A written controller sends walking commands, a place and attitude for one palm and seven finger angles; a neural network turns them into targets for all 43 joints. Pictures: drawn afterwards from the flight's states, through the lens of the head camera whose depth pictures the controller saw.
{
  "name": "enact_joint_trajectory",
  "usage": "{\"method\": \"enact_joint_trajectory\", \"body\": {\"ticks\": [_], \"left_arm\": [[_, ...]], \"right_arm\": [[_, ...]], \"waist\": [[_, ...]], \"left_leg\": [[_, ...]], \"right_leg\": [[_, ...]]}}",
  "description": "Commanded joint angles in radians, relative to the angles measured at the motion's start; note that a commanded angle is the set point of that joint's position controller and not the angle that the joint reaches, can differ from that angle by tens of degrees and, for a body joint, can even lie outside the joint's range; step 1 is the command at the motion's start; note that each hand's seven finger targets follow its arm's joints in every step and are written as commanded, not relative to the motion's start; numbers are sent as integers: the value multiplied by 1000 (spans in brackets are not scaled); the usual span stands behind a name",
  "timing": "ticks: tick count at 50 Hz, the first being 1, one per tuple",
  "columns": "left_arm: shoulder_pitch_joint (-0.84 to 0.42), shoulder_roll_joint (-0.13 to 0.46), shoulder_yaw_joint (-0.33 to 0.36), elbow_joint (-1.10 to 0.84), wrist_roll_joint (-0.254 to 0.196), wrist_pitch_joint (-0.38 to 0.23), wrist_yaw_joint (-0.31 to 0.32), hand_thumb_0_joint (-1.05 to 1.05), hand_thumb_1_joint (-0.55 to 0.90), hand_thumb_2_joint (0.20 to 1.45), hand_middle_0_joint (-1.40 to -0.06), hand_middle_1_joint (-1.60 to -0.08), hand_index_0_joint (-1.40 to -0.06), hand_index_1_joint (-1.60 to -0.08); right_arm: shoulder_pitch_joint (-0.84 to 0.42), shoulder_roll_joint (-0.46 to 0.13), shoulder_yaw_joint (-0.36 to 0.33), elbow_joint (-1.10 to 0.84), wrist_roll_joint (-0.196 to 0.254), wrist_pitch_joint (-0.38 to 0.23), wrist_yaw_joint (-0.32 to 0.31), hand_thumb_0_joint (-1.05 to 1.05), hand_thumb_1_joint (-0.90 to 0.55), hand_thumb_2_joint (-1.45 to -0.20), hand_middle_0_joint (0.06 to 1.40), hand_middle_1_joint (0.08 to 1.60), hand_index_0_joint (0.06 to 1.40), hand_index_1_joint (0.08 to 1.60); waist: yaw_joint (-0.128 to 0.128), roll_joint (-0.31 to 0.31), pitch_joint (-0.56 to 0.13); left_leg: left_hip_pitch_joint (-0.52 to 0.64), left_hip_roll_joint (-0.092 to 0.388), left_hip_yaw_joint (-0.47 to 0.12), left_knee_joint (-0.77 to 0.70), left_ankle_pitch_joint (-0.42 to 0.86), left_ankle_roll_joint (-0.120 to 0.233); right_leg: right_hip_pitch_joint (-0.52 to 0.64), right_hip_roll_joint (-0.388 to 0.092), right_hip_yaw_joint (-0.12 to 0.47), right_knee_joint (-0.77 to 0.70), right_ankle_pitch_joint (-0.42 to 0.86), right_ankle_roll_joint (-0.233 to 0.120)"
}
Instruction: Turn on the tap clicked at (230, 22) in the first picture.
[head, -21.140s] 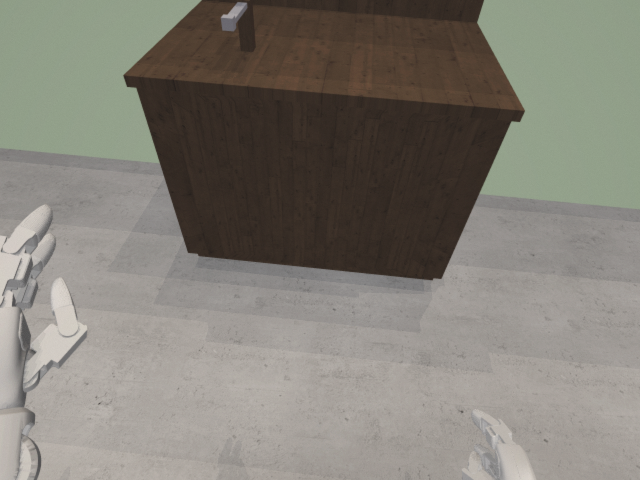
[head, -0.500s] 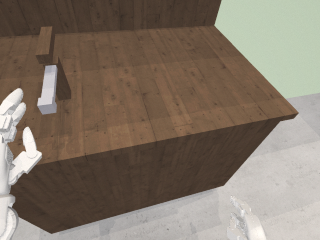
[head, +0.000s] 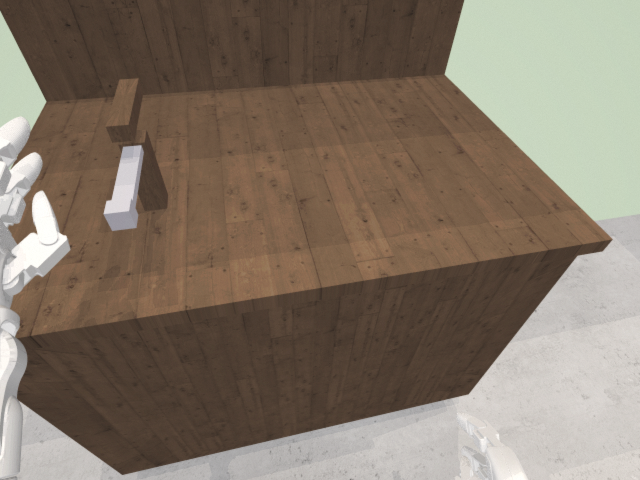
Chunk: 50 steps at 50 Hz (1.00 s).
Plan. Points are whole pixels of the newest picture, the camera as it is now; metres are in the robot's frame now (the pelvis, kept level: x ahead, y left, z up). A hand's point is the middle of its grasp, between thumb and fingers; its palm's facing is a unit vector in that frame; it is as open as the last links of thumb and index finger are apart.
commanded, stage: turn the palm inward beside the body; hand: left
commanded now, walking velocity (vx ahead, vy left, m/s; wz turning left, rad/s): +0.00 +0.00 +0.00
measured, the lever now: (121, 214) +0.35 +0.30 +0.15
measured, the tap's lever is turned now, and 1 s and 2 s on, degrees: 0 0 0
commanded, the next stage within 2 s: none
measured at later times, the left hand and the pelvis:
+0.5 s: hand (119, 302) +0.22 +0.23 +0.17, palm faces +0.52 -0.81 -0.28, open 7.4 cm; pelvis +0.00 -0.06 -0.01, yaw +4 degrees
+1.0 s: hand (102, 309) +0.20 +0.23 +0.19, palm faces +0.50 -0.84 -0.19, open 7.4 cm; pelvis +0.01 -0.03 -0.01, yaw +4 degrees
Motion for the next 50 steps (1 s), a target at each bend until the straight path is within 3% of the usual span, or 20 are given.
{"method": "enact_joint_trajectory", "body": {"ticks": [1, 3, 4, 6, 7, 8, 10, 13, 15, 17, 22, 23, 26, 28, 30, 33, 36, 45, 49, 50], "left_arm": [[145, 1, -96, -248, 25, 71, -34, 0, 900, 900, -200, -300, -200, -300], [124, 136, 29, -369, 48, 33, 35, 0, 900, 900, -200, -300, -200, -300], [80, 147, 56, -422, 59, 3, 65, 0, 900, 900, -200, -300, -200, -300], [101, 141, 116, -332, 22, -45, 116, 0, 900, 900, -200, -300, -200, -300], [47, 145, 117, -351, 13, -70, 135, 0, 900, 900, -200, -300, -200, -300], [-50, 211, 149, -394, 21, -89, 161, 0, 900, 900, -200, -300, -200, -300], [-26, 138, 82, -323, 38, -87, 187, 0, 900, 900, -200, -300, -200, -300], [-80, 149, 30, -301, 48, -49, 159, 0, 900, 900, -200, -300, -200, -300], [-83, 142, -5, -279, 34, -7, 123, 0, 900, 900, -200, -300, -200, -300], [-97, 157, -2, -259, 16, 32, 95, 0, 900, 900, -200, -300, -200, -300], [-31, 160, 63, -260, -33, 64, 90, 0, 900, 900, -200, -300, -200, -300], [-20, 193, 104, -274, -38, 63, 101, 0, 900, 900, -200, -300, -200, -300], [99, 143, 99, -327, -48, 54, 115, 0, 900, 900, -200, -300, -200, -300], [136, 161, 127, -384, -56, 45, 119, 0, 900, 900, -200, -300, -200, -300], [165, 117, 93, -388, -63, 45, 105, 0, 900, 900, -200, -300, -200, -300], [142, 118, 94, -428, -78, 38, 85, 0, 900, 900, -200, -300, -200, -300], [122, 74, 39, -441, -73, 41, 75, 0, 900, 900, -200, -300, -200, -300], [105, 39, -5, -479, -65, 139, 95, 0, 900, 900, -200, -300, -200, -300], [105, 23, -15, -528, -63, 185, 108, 0, 900, 900, -200, -300, -200, -300], [116, 21, -11, -526, -71, 193, 112, 0, 900, 900, -200, -300, -200, -300]], "right_arm": [[-180, -163, -69, -166, 28, -50, 1, 0, -900, -900, 200, 300, 200, 300], [-223, -164, -67, -192, 30, -36, -6, 0, -900, -900, 200, 300, 200, 300], [-223, -147, -73, -208, 10, -40, -13, 0, -900, -900, 200, 300, 200, 300], [-218, -129, -68, -178, 13, -39, -31, 0, -900, -900, 200, 300, 200, 300], [-228, -127, -67, -171, 13, -39, -39, 0, -900, -900, 200, 300, 200, 300], [-233, -123, -59, -166, 21, -40, -46, 0, -900, -900, 200, 300, 200, 300], [-213, -104, -58, -146, 14, -49, -57, 0, -900, -900, 200, 300, 200, 300], [-226, -116, -48, -131, 23, -58, -78, 0, -900, -900, 200, 300, 200, 300], [-247, -119, -55, -115, 21, -63, -98, 0, -900, -900, 200, 300, 200, 300], [-265, -122, -59, -97, 26, -63, -114, 0, -900, -900, 200, 300, 200, 300], [-288, -116, -70, -78, 34, -63, -121, 0, -900, -900, 200, 300, 200, 300], [-294, -114, -70, -80, 44, -63, -114, 0, -900, -900, 200, 300, 200, 300], [-264, -112, -75, -85, 40, -65, -102, 0, -900, -900, 200, 300, 200, 300], [-254, -120, -73, -97, 43, -75, -96, 0, -900, -900, 200, 300, 200, 300], [-221, -119, -72, -97, 40, -81, -97, 0, -900, -900, 200, 300, 200, 300], [-217, -130, -69, -104, 45, -105, -103, 0, -900, -900, 200, 300, 200, 300], [-194, -124, -67, -106, 42, -125, -108, 0, -900, -900, 200, 300, 200, 300], [-232, -108, -44, -116, 46, -142, -111, 0, -900, -900, 200, 300, 200, 300], [-251, -100, -33, -118, 47, -135, -105, 0, -900, -900, 200, 300, 200, 300], [-254, -100, -32, -119, 46, -132, -106, 0, -900, -900, 200, 300, 200, 300]], "waist": [[12, 30, -67], [20, 28, -86], [25, 26, -151], [23, -32, -112], [18, -12, -111], [12, 64, -120], [9, 96, -125], [-23, 83, -94], [-19, 60, -93], [-14, 26, -78], [14, -29, -113], [21, -21, -138], [30, -36, -189], [32, -24, -235], [27, -18, -229], [26, 40, -213], [24, 79, -187], [37, 71, -143], [41, 104, -158], [42, 78, -143]], "left_leg": [[-79, 92, -21, -84, 259, -75], [-134, 78, -29, -95, 57, -62], [-146, 66, -30, -83, 46, -54], [-203, 57, -25, -59, -60, -40], [-213, 50, -17, -43, -88, -33], [-207, 43, -9, -36, -140, -27], [-216, 37, 0, -13, -126, -24], [-219, 24, 12, 25, -181, -5], [-231, 29, 9, 51, -167, -5], [-252, 41, -1, 95, -161, -19], [-281, 63, -34, 132, -131, -42], [-277, 64, -37, 135, -121, -45], [-264, 60, -32, 120, -24, -35], [-234, 51, -23, 119, 57, -27], [-210, 45, -15, 98, 128, -16], [-146, 34, -9, 79, 192, -7], [-125, 29, -13, 54, 205, -13], [-125, 38, -38, -6, 112, -32], [-107, 40, -37, -18, 135, -45], [-111, 42, -45, -23, 136, -49]], "right_leg": [[37, 24, -112, 45, 31, -29], [43, 33, -96, 69, -55, -31], [49, 22, -85, 80, -75, -33], [11, 24, -71, 70, -170, -22], [-1, 21, -57, 61, -203, -20], [-14, 20, -38, 57, -244, -19], [-10, 7, -24, 46, -254, -24], [-30, -21, 28, -16, -350, -10], [10, -55, 97, -62, -423, -5], [31, -103, 179, -106, -494, 10], [85, -163, 237, -102, -422, 46], [96, -160, 234, -89, -396, 46], [137, -142, 172, -17, -127, 47], [158, -116, 127, 37, 53, 46], [149, -85, 60, 72, 179, 39], [107, -41, -9, 88, 213, 13], [67, -21, -53, 89, 130, -10], [57, -10, -76, 56, -33, -20], [74, -7, -82, 54, -21, -24], [78, -6, -87, 51, -17, -24]]}}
